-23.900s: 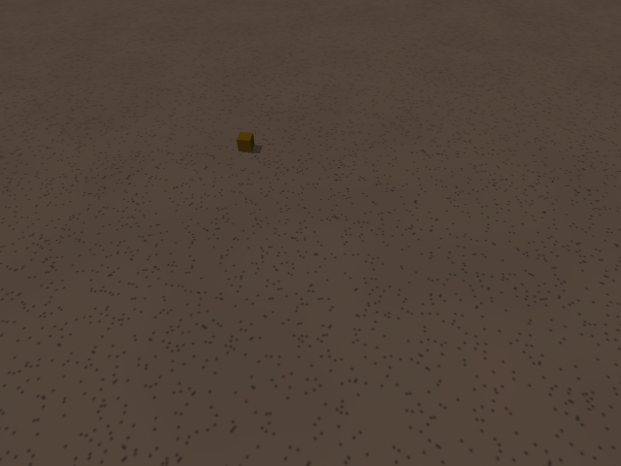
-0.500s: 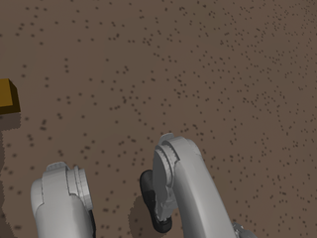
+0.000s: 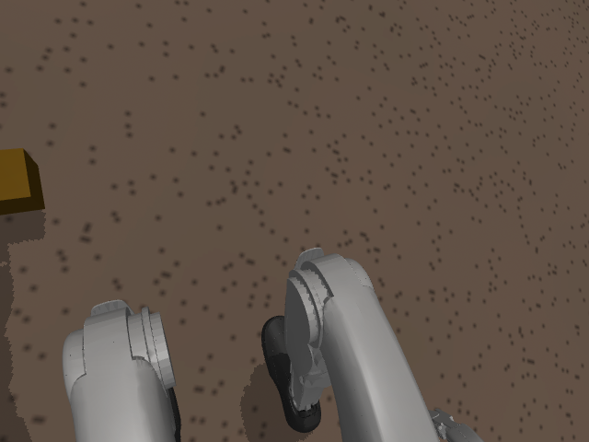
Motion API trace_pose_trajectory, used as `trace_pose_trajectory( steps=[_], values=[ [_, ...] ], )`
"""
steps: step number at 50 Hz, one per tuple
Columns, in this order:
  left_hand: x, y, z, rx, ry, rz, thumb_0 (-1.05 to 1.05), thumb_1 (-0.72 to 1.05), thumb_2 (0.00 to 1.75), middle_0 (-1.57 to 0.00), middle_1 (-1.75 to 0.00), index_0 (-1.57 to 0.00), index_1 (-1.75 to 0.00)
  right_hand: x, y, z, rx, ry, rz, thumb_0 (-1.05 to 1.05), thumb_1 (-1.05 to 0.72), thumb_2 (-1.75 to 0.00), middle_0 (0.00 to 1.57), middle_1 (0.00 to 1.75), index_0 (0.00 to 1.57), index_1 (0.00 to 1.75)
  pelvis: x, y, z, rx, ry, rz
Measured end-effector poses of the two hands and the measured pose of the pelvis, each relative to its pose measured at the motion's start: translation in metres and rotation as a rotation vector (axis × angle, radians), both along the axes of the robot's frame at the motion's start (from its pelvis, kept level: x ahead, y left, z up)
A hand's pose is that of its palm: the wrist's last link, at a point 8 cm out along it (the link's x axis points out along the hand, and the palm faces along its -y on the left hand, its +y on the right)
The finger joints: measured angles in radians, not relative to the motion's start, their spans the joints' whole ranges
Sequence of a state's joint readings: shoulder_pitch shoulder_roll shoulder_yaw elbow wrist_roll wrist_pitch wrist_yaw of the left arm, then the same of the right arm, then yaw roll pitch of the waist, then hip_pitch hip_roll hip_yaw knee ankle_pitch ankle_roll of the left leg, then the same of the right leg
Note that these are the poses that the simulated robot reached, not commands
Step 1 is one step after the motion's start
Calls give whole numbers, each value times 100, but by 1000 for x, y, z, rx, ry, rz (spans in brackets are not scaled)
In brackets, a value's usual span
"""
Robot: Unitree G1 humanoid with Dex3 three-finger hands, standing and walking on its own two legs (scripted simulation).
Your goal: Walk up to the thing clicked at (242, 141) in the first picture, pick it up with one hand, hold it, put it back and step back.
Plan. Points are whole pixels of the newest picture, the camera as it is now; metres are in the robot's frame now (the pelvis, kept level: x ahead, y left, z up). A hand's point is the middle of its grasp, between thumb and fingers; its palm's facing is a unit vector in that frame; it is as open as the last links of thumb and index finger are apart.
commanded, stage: approach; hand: left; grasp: from above
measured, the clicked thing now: (5, 183) +0.52 +0.30 -0.29
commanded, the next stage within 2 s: close in in 0.80 s
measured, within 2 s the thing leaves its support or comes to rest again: neither
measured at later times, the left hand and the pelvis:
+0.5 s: hand (0, 134) +0.54 +0.27 -0.16, palm faces -0.38 -0.02 -0.92, open 12.9 cm; pelvis +0.00 +0.00 +0.00, yaw +0 degrees
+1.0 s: hand out of the picture +0.50 +0.32 -0.17, palm faces -0.45 -0.05 -0.89, open 13.0 cm; pelvis +0.00 +0.00 +0.00, yaw +0 degrees
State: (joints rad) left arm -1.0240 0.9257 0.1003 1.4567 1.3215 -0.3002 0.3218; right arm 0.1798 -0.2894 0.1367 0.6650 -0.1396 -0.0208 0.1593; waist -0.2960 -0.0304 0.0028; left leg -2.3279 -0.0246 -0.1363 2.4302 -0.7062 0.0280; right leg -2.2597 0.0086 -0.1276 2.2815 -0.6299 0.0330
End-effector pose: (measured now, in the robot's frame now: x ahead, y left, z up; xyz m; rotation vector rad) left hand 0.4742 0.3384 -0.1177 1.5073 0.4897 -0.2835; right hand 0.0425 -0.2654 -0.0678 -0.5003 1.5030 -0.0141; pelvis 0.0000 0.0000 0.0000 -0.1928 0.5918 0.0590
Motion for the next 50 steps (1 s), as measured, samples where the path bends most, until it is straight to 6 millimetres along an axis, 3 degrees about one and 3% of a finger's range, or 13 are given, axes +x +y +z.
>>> trace_pose_trajectory(
  steps=[11, 23, 28, 33, 40, 44, 50],
  values=[
    [5, -7, 5, -5, -17, -36, 0, -33, 85, -28, -82, -28, -83, -4, 0, 2, -11, 7, 5, 0, -91, -90, 20, 30, 20, 30, -2, 0, 0, 3, -1, 2],
    [59, -67, 16, -12, -103, -95, 0, -34, 86, -27, -86, -28, -86, -22, 2, 12, -42, -6, -55, 0, -91, -90, 20, 30, 20, 30, 0, 0, 1, 0, 25, -7],
    [61, -77, 15, 23, -74, -56, 0, -34, 86, -28, -85, -28, -84, -37, 6, 11, -17, 6, -105, 0, -91, -90, 20, 30, 20, 30, 0, -1, 3, 7, 31, -12],
    [44, -66, 7, 44, 8, 6, 0, -34, 86, -29, -82, -28, -83, -44, 10, 5, 23, 24, -116, 0, -91, -90, 20, 30, 20, 30, -2, -3, 5, 20, 17, -15],
    [20, -24, -3, 18, 61, 62, 0, -34, 84, -30, -82, -29, -82, -31, 1, -1, 5, 31, -37, 0, -91, -90, 20, 30, 21, 30, -8, -5, 0, 18, -12, -9],
    [21, -11, -1, -3, 27, 26, 0, -34, 84, -29, -83, -29, -83, -18, -6, 1, -36, 46, 16, 0, -91, -90, 20, 30, 21, 30, -7, -4, -4, 9, -15, -6],
    [35, -22, 5, -27, -30, -61, 0, -35, 87, -29, -84, -28, -85, -1, -11, 12, -87, 29, 46, 0, -91, -90, 20, 30, 20, 30, -3, 0, -3, -12, -7, -1]
  ],
)
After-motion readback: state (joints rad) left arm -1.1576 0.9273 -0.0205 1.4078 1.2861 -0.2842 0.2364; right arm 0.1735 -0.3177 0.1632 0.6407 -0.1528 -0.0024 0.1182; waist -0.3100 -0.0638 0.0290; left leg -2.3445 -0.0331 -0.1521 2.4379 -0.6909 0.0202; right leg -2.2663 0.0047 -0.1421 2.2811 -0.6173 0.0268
